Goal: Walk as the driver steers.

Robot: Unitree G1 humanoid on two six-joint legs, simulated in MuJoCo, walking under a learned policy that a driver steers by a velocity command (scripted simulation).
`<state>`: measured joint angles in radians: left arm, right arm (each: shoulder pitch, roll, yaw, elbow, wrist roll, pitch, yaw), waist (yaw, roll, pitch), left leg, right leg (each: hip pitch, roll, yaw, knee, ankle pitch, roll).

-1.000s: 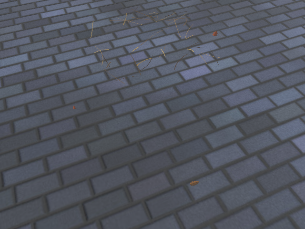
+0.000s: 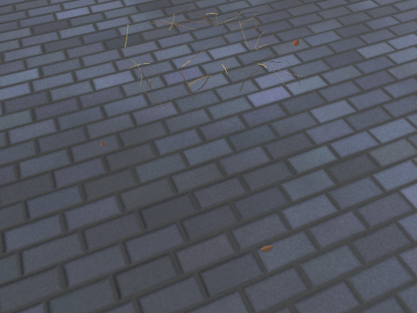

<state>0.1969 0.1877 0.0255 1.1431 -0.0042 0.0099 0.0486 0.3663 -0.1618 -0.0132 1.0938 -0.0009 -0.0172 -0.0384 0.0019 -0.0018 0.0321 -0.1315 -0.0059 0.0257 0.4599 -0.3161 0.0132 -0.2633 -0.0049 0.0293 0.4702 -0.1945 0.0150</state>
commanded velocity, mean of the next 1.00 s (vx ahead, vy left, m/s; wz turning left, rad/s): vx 0.21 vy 0.00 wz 0.00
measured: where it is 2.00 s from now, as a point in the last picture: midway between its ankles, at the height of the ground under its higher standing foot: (237, 222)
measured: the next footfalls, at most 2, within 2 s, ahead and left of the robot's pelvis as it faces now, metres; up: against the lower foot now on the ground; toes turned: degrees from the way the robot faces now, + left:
left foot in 1.16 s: +0.50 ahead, +0.10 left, +0.00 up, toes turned +3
right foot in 1.72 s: +0.77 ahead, -0.18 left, +0.00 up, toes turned -21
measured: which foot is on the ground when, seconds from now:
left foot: down 0.00-0.66, up 0.68-1.00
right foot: down 0.00-1.00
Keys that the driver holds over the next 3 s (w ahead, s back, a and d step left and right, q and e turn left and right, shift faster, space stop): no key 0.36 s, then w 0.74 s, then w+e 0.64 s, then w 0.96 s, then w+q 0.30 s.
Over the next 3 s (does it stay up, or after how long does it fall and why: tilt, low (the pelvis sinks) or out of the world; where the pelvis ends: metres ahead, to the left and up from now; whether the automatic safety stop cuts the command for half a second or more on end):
stays up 1.31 -0.33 0.00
